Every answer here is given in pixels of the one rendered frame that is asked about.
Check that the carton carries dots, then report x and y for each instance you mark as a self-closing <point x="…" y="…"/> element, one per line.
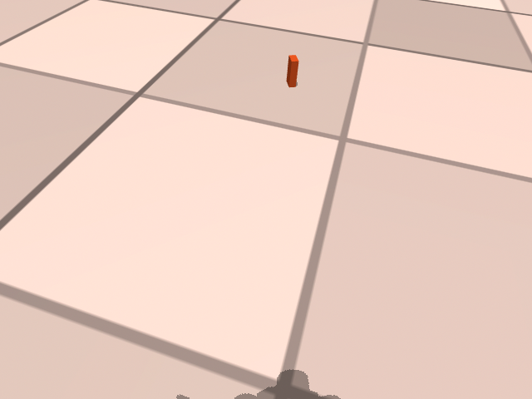
<point x="292" y="70"/>

